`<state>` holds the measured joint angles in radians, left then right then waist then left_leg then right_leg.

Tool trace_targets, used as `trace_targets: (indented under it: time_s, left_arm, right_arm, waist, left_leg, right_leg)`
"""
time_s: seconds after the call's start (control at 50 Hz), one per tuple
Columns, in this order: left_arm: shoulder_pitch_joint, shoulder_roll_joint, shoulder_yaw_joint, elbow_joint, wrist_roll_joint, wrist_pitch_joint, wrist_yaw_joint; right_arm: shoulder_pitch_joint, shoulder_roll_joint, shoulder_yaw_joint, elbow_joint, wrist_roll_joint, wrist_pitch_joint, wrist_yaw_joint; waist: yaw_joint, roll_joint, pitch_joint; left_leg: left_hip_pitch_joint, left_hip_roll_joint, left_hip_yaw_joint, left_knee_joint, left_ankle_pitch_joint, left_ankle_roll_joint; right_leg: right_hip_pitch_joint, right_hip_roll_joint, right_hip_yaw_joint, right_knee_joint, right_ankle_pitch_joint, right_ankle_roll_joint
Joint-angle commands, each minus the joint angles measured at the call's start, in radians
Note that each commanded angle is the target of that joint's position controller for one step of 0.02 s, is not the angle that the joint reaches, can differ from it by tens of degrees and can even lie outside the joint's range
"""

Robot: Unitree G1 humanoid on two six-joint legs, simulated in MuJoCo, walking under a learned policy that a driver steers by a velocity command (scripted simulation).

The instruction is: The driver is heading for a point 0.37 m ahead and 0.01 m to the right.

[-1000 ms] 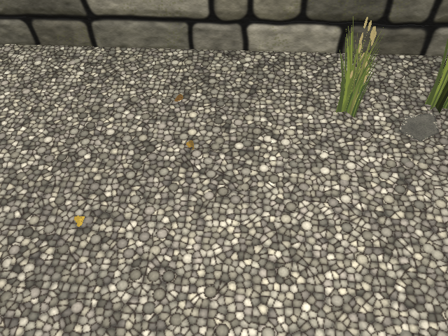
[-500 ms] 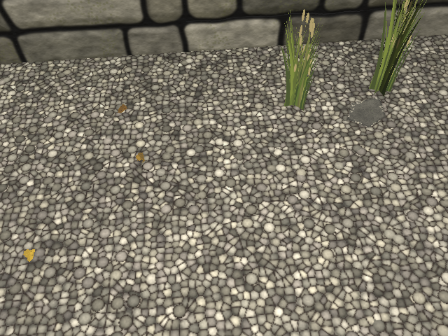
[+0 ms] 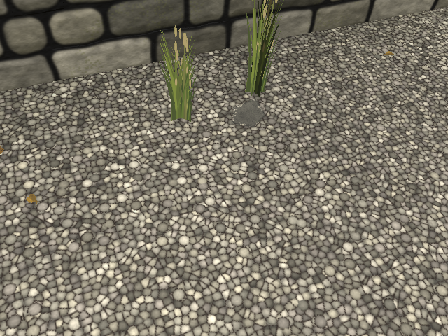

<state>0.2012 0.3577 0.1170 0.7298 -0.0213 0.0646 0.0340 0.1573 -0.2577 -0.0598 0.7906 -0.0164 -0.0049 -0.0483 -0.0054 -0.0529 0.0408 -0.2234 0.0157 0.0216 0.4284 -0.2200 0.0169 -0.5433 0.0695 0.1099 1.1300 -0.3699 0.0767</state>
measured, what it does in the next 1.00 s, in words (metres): walks ahead: right foot, then left foot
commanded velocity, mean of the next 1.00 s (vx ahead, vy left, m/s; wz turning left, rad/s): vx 0.27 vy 0.00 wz -0.15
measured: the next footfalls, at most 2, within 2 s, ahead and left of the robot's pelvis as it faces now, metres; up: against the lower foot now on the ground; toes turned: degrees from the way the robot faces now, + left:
right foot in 0.26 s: +0.03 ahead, -0.15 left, +0.00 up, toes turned -13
left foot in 0.74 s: +0.44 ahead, -0.04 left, +0.00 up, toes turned -5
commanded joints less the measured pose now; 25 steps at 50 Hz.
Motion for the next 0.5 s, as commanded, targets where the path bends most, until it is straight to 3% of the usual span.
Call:
trace_targets:
  time_s: [0.02,0.06,0.16,0.2,0.24,0.26,0.28,0.3,0.32,0.34,0.36,0.38,0.44,0.5]
  left_arm:
    - [-0.070,0.043,0.001,-0.108,-0.005,-0.013,-0.006]
    - [-0.088,0.033,-0.011,-0.132,-0.002,-0.017,-0.019]
    - [-0.088,0.029,-0.024,-0.151,0.000,-0.030,-0.053]
    - [-0.047,0.030,-0.020,-0.137,-0.004,-0.036,-0.062]
    - [0.088,0.025,-0.013,-0.074,-0.008,-0.041,-0.063]
    - [0.206,0.056,0.005,-0.030,-0.014,-0.045,-0.054]
    - [0.322,0.149,0.025,-0.018,-0.011,-0.053,-0.038]
    - [0.277,0.210,0.024,-0.064,0.007,-0.087,-0.050]
    - [0.250,0.127,0.003,-0.064,0.010,-0.113,-0.057]
    - [0.207,0.084,-0.014,-0.064,0.010,-0.127,-0.055]
    - [0.166,0.062,-0.023,-0.074,0.010,-0.131,-0.053]
    - [0.126,0.058,-0.029,-0.079,0.012,-0.129,-0.048]
    - [0.136,0.061,-0.031,-0.077,0.024,-0.133,-0.032]
    - [0.154,0.059,-0.034,-0.058,0.029,-0.137,-0.024]
  right_arm:
    - [-0.008,-0.159,-0.031,-0.065,-0.002,-0.002,-0.015]
    - [0.028,-0.196,-0.045,-0.062,0.009,0.001,-0.013]
    - [0.021,-0.246,-0.065,-0.070,0.034,-0.017,0.017]
    - [0.015,-0.250,-0.068,-0.067,0.049,-0.026,0.034]
    - [-0.003,-0.212,-0.059,-0.062,0.057,-0.027,0.043]
    - [0.015,-0.150,-0.038,-0.055,0.043,-0.030,0.050]
    - [-0.030,-0.057,-0.005,-0.094,0.000,-0.041,0.064]
    - [-0.083,-0.095,-0.016,-0.155,0.019,-0.068,0.065]
    - [-0.127,-0.169,-0.032,-0.157,0.050,-0.087,0.071]
    - [-0.108,-0.190,-0.039,-0.147,0.055,-0.097,0.078]
    - [-0.081,-0.187,-0.039,-0.116,0.038,-0.100,0.079]
    - [-0.061,-0.189,-0.041,-0.101,0.024,-0.101,0.082]
    - [-0.032,-0.144,-0.028,-0.071,0.030,-0.089,0.096]
    - [-0.085,-0.106,-0.010,-0.091,0.041,-0.081,0.097]
  waist:
    - [-0.036,0.214,-0.041]
    - [-0.063,0.224,-0.075]
    - [-0.057,0.225,-0.035]
    - [-0.027,0.213,-0.026]
    - [0.044,0.163,-0.047]
    - [0.087,0.067,-0.093]
    - [0.119,-0.214,-0.117]
    - [0.104,-0.231,-0.089]
    - [0.113,-0.119,-0.022]
    - [0.080,-0.113,0.029]
    - [0.059,-0.064,0.033]
    - [0.037,-0.063,0.037]
    - [0.030,-0.039,-0.001]
    - [0.048,-0.017,0.029]
  left_leg:
    - [0.173,0.237,-0.165,-0.147,0.192,0.195]
    - [0.211,0.266,-0.170,-0.179,0.020,0.198]
    - [0.091,0.290,-0.119,-0.240,-0.207,0.177]
    - [0.051,0.296,-0.092,-0.220,-0.224,0.167]
    - [-0.056,0.257,-0.010,-0.094,-0.242,0.126]
    - [-0.178,0.203,0.062,0.098,-0.229,0.082]
    - [-0.437,0.096,0.151,0.532,-0.373,-0.006]
    - [-0.696,-0.011,0.015,0.702,-0.397,-0.024]
    - [-0.740,0.058,-0.056,0.760,-0.315,-0.004]
    - [-0.752,0.087,-0.059,0.738,-0.194,0.013]
    - [-0.709,0.109,-0.061,0.704,-0.110,0.013]
    - [-0.672,0.120,-0.057,0.651,-0.040,0.005]
    - [-0.602,0.110,-0.021,0.597,0.126,-0.023]
    - [-0.553,0.084,-0.009,0.428,0.254,-0.033]
  right_leg:
    - [-0.120,-0.060,-0.042,-0.065,0.020,0.039]
    - [-0.091,-0.096,-0.077,-0.164,0.010,0.035]
    - [0.099,-0.110,-0.170,-0.395,-0.036,-0.046]
    - [0.199,-0.100,-0.192,-0.507,0.000,-0.090]
    - [0.415,-0.052,-0.240,-0.659,0.078,-0.132]
    - [0.613,-0.061,-0.172,-0.698,0.050,-0.165]
    - [0.774,-0.306,0.199,-0.781,0.064,-0.245]
    - [0.738,-0.467,0.602,-0.920,-0.153,-0.427]
    - [0.702,-0.460,0.540,-0.957,-0.180,-0.424]
    - [0.676,-0.418,0.431,-0.951,-0.117,-0.385]
    - [0.644,-0.365,0.333,-0.944,-0.022,-0.346]
    - [0.619,-0.333,0.245,-0.951,0.106,-0.316]
    - [0.594,-0.283,0.066,-0.963,0.443,-0.277]
    - [0.536,-0.243,-0.059,-1.002,0.468,-0.245]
